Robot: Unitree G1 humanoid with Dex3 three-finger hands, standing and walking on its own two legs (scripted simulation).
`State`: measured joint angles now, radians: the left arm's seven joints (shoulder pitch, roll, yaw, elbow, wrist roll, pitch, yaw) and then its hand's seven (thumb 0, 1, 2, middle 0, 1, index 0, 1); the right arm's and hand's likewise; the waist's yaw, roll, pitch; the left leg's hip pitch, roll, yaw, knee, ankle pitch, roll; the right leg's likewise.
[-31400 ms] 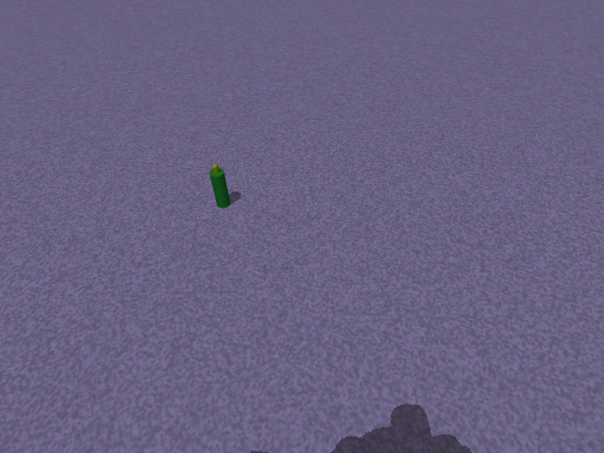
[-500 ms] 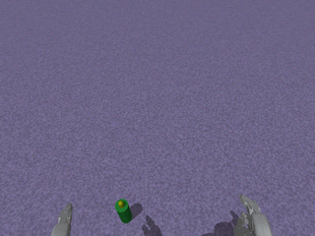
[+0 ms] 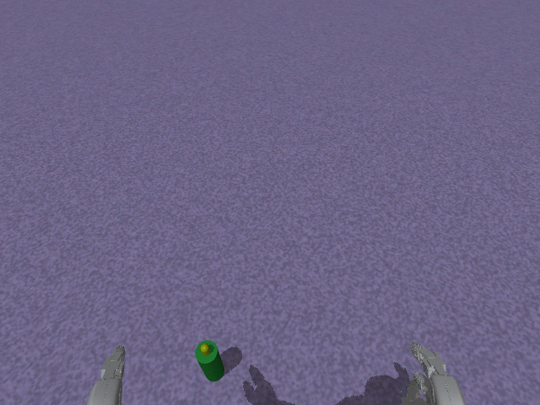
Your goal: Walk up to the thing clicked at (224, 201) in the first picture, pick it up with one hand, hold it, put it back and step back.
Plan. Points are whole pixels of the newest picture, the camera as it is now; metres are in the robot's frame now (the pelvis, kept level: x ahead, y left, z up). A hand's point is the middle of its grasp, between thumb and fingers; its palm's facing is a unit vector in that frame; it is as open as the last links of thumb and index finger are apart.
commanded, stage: home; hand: left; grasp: from the side
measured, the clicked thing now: (209, 359) +0.39 +0.19 -0.60
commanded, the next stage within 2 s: stand in 1.06 s
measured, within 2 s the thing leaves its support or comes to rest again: neither
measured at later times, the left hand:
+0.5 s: hand out of the picture +0.16 +0.17 -0.06, palm faces +0.11 -0.95 -0.28, open 17.6 cm
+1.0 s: hand out of the picture +0.16 +0.18 -0.06, palm faces +0.11 -0.95 -0.28, open 17.5 cm
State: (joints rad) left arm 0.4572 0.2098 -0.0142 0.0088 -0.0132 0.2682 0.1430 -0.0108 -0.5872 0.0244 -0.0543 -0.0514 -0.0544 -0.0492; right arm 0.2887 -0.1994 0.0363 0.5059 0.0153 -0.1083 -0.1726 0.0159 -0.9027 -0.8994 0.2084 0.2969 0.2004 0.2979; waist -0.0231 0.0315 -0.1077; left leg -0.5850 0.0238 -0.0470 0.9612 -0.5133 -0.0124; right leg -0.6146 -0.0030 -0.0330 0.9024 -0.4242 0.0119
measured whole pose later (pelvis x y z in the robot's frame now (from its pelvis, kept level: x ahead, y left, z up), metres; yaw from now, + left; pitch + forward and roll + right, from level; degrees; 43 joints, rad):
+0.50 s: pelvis -0.01 -0.01 +0.00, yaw +0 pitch +7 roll -1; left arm 0.45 0.20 -0.01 0.02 -0.01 0.27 0.13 -0.01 -0.57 0.04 -0.06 -0.06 -0.06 -0.05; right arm 0.27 -0.20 0.03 0.50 0.01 -0.12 -0.17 0.02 -0.90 -0.90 0.21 0.30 0.20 0.30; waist -0.02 0.03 -0.10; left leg -0.58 0.02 -0.05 0.95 -0.49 -0.02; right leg -0.62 0.00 -0.04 0.90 -0.41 0.00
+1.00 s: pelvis -0.01 +0.00 +0.00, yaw +0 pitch +7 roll -2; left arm 0.46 0.20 -0.01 0.01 -0.01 0.26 0.14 -0.01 -0.56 0.04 -0.06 -0.06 -0.06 -0.05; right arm 0.28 -0.20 0.03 0.51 0.01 -0.14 -0.18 0.02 -0.90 -0.90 0.21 0.30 0.20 0.30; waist -0.02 0.03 -0.10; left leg -0.58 0.02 -0.05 0.96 -0.50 -0.02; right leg -0.61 0.00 -0.03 0.91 -0.42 0.01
